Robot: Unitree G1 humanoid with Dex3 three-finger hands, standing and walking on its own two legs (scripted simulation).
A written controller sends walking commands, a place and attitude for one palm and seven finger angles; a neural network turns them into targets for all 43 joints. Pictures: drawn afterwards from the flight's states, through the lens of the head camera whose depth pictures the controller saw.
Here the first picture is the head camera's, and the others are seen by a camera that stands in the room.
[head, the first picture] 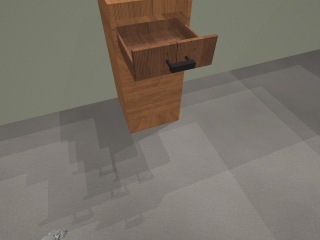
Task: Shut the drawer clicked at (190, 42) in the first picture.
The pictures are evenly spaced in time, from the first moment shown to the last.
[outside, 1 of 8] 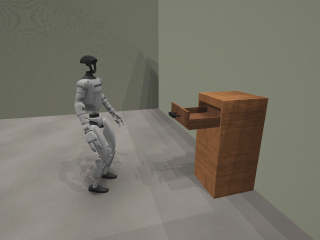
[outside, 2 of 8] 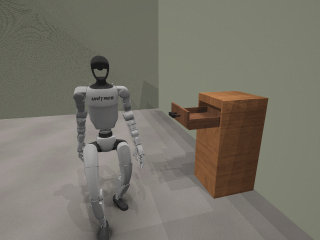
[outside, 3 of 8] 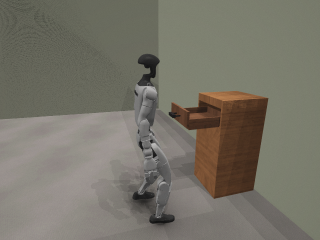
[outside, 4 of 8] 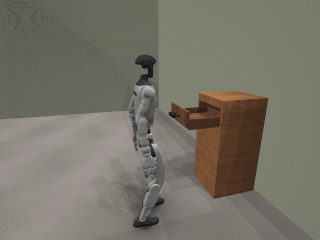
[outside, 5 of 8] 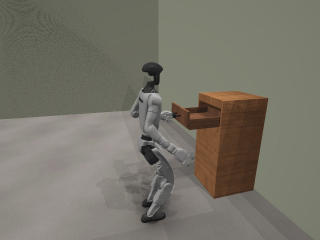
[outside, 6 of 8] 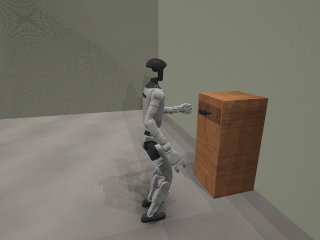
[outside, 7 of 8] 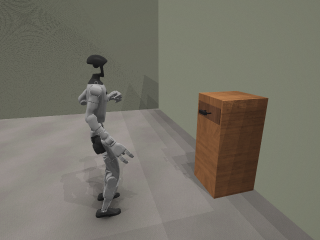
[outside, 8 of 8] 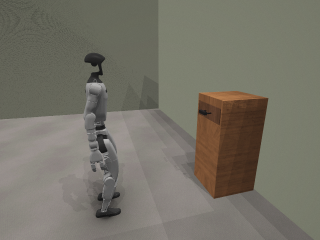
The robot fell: no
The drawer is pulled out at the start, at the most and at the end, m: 0.30 0.30 0.00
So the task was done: yes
